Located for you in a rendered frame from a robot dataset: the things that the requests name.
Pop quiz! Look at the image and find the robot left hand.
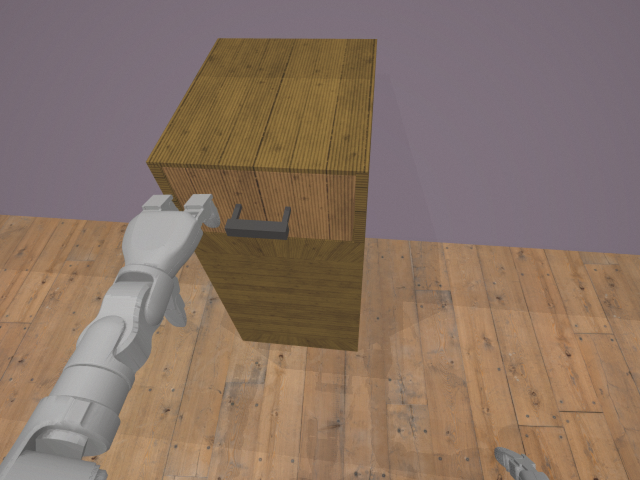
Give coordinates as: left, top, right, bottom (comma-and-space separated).
122, 194, 220, 327

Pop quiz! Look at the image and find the handle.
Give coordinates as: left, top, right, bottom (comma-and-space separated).
224, 204, 291, 240

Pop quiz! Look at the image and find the robot right hand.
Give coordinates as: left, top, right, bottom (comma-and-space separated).
494, 447, 549, 480

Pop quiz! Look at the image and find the drawer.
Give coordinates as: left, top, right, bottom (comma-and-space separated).
162, 167, 356, 241

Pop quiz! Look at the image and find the robot left forearm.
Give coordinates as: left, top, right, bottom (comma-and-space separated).
0, 264, 174, 480

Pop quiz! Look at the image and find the cabinet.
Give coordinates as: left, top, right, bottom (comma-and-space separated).
146, 38, 377, 352

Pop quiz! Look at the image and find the robot left upper arm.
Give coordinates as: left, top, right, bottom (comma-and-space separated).
4, 450, 108, 480

